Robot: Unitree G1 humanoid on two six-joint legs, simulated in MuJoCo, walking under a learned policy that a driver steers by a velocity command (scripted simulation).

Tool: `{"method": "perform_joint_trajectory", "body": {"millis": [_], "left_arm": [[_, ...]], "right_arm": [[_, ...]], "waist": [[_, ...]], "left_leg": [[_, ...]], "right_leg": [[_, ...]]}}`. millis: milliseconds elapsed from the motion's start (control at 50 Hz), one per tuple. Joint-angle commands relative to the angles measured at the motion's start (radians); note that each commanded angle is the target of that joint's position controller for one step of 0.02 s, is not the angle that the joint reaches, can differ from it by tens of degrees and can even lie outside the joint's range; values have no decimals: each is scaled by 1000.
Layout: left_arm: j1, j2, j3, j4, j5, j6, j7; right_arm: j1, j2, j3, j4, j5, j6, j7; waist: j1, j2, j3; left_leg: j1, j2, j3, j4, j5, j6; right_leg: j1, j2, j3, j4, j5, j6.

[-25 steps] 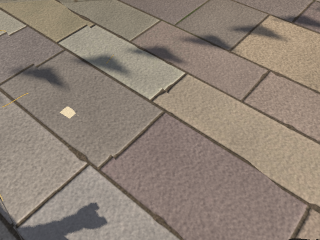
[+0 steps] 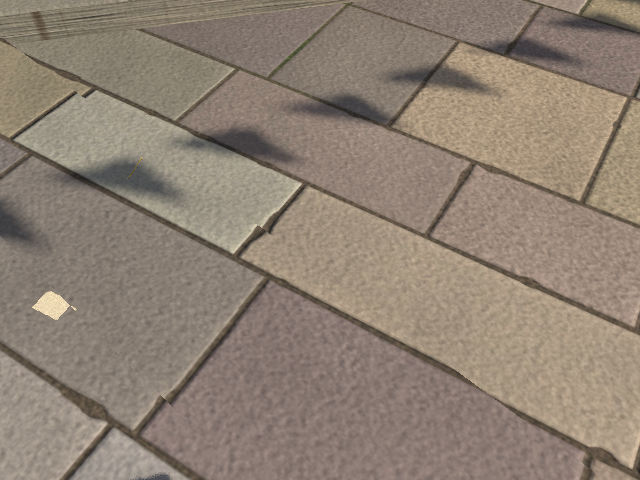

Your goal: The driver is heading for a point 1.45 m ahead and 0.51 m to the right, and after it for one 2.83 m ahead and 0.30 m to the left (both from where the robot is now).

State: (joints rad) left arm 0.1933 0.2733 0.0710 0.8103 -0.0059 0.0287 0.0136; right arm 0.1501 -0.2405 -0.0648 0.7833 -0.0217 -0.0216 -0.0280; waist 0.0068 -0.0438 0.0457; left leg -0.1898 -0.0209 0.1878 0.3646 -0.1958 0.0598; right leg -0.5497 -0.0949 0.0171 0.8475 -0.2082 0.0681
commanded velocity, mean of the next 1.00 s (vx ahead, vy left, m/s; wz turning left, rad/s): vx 0.02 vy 0.00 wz -0.44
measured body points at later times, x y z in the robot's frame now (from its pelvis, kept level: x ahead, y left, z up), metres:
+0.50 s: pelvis +0.05 -0.04 +0.00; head +0.09 -0.07 +0.45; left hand +0.28 +0.20 -0.08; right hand +0.13 -0.36 -0.11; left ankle +0.13 +0.12 -0.70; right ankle +0.04 -0.13 -0.74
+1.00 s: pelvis +0.05 -0.02 -0.01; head +0.08 -0.03 +0.44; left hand +0.31 +0.15 -0.11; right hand +0.04 -0.31 -0.12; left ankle +0.12 +0.10 -0.74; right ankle -0.02 -0.13 -0.74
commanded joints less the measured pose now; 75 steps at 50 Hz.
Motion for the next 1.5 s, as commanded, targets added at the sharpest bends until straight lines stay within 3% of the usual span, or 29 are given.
{"method": "perform_joint_trajectory", "body": {"millis": [20, 80, 120, 140, 160, 180, 200, 240, 300, 420, 540, 600, 620, 640, 660, 680, 700, 740, 780, 860, 900, 940, 960, 980, 1000, 1020, 1040, 1120, 1500], "left_arm": [[-27, 91, 27, -100, -2, 6, -12], [-30, 84, 30, -129, -8, 11, -32], [37, 106, 43, -120, -8, 6, -37], [85, 214, 76, -123, -5, 0, -21], [97, 323, 96, -138, 14, -6, -11], [129, 240, 70, -145, 26, -25, -21], [87, 223, 63, -151, 24, -40, -25], [-2, 177, 52, -165, -15, -40, -11], [-25, 179, 49, -185, -8, -27, 6], [-27, 212, 59, -199, -9, -8, 24], [-59, 209, 56, -221, -7, 9, 15], [-99, 200, 51, -239, -21, 18, 19], [-94, 181, 45, -247, -21, 20, 23], [-39, 122, 29, -247, -4, 18, 22], [-26, 147, 38, -274, -6, 7, 23], [0, 220, 58, -253, 7, -2, 22], [6, 242, 70, -228, -2, 0, 19], [11, 196, 62, -203, 1, 17, 26], [-8, 140, 43, -212, -6, 21, 20], [-62, 73, 7, -237, 0, 17, 10], [-50, 91, 11, -228, -7, 15, 6], [11, 90, 13, -192, -3, 12, 3], [13, 109, 13, -191, 5, 12, 4], [23, 164, 20, -202, 13, 12, 12], [-26, 192, 22, -199, 24, 14, 12], [-54, 121, 7, -208, 26, 5, 0], [-54, 92, -1, -199, 32, -4, -8], [-16, 99, -6, -169, 27, -26, -5], [27, 77, -12, -59, 16, -34, 4]], "right_arm": [[-24, -165, -46, -54, 18, 9, -9], [-22, -195, -57, -47, 41, 27, -11], [-1, -177, -56, -29, 55, 31, -13], [30, -149, -50, -32, 31, 24, -10], [-20, -102, -31, -94, -8, 16, -4], [-90, -138, -38, -93, -2, 12, 3], [-111, -152, -44, -96, 27, 14, 5], [-100, -158, -49, -76, 20, 23, -13], [-78, -143, -48, -70, 25, 30, -17], [-107, -125, -39, -74, 27, 28, -12], [-104, -142, -42, -83, 32, 7, 9], [-28, -150, -49, -69, 32, -10, 26], [8, -177, -58, -58, 24, -12, 26], [16, -243, -69, -68, 6, -7, 20], [15, -281, -72, -62, -24, -2, 22], [-13, -237, -60, -83, -16, -7, 20], [-60, -189, -47, -95, -4, -6, 15], [-93, -162, -35, -97, 22, 1, 10], [-62, -158, -27, -81, 22, 10, 5], [-39, -172, -26, -64, 18, 25, 5], [-13, -195, -29, -53, 24, 33, 11], [-16, -185, -19, -42, 39, 34, 15], [25, -168, -12, -25, 42, 25, 17], [45, -144, 0, -25, 19, 11, 24], [77, -99, 12, -24, 4, -4, 30], [27, -127, 12, -18, -5, -5, 27], [-12, -146, 7, -15, -3, -3, 26], [-3, -146, 6, 15, 10, 13, 14], [37, -151, 4, 185, 20, 19, -10]], "waist": [[-13, 138, -78], [-9, 151, -87], [28, 113, -113], [23, -68, -148], [9, -315, -174], [74, -148, -269], [55, -88, -232], [14, -18, -177], [-14, -57, -183], [5, -81, -171], [15, -119, -153], [-33, -124, -156], [-40, -90, -165], [-2, 116, -193], [23, 329, -138], [17, 255, -134], [26, 196, -112], [25, 165, -83], [11, 172, -87], [-26, 239, -122], [-37, 253, -123], [0, 223, -108], [-5, 191, -107], [-27, 80, -143], [-87, -105, -144], [-49, -90, -132], [-33, -66, -102], [-27, -56, -40], [-25, 32, -44]], "left_leg": [[68, 342, -137, -61, 371, 178], [120, 361, -141, 34, 427, 143], [77, 305, -76, 192, 399, 55], [-71, 204, -3, 426, 209, -33], [-418, 20, -15, 707, -427, -125], [-468, 12, -209, 850, -512, -116], [-502, 29, -241, 882, -437, -99], [-527, 57, -257, 813, -298, -100], [-443, 33, -257, 744, -200, -117], [-359, 9, -274, 498, -133, -152], [-249, -17, -286, 325, -158, -132], [-101, -23, -264, 69, -18, -97], [9, 37, -293, -3, 99, -69], [122, 246, -480, -28, 284, 11], [88, 405, -718, -58, 455, 206], [51, 445, -728, -62, 424, 271], [30, 374, -613, -45, 378, 230], [37, 286, -493, -24, 347, 164], [43, 239, -410, -22, 402, 158], [70, 221, -359, -7, 373, 154], [63, 233, -377, 5, 376, 162], [22, 217, -368, 36, 346, 130], [-25, 203, -363, 42, 289, 79], [-96, 159, -316, 107, 182, 7], [-92, 74, -227, 96, -26, -56], [-16, 78, -223, 78, -33, -94], [-7, 70, -217, 79, 13, -107], [-4, 75, -219, 79, 69, -96], [37, 82, -218, 54, 117, -103]], "right_leg": [[34, -3, -21, -28, -99, -20], [87, 30, -67, -163, -120, -56], [257, 73, -76, -382, 105, -108], [427, -36, 119, -443, 509, -173], [605, -270, 473, -428, 880, -393], [632, -286, 475, -437, 871, -457], [609, -239, 384, -439, 807, -416], [557, -169, 302, -447, 650, -331], [495, -119, 272, -469, 622, -312], [441, -85, 314, -464, 460, -298], [396, -63, 436, -435, 350, -290], [371, -14, 469, -379, 310, -241], [307, 27, 447, -334, 191, -199], [193, 134, 310, -134, -115, -138], [9, 263, 174, 51, -471, -81], [-5, 193, 190, 249, -456, -44], [-1, 179, 185, 319, -383, -30], [-19, 175, 172, 361, -294, 2], [19, 177, 132, 291, -254, 17], [179, 112, 44, -58, -254, 22], [255, 115, 5, -197, -205, 16], [382, 126, -21, -465, -5, -18], [465, 102, 21, -539, 94, -48], [567, -10, 143, -504, 313, -87], [488, -75, 195, -451, 338, -166], [393, -66, 197, -469, 178, -193], [374, -25, 175, -477, 73, -167], [329, 12, 151, -482, 70, -123], [349, 59, 99, -472, 138, -116]]}}
Next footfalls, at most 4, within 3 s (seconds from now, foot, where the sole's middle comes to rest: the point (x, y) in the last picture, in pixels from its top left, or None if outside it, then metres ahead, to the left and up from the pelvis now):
0.12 right None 0.08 -0.13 -0.78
0.64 left None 0.16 0.08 -0.78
0.98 right None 0.01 -0.15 -0.78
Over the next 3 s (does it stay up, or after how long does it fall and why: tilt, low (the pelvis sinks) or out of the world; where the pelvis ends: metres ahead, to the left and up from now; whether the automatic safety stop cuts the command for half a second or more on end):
stays up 0.23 -0.11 -0.02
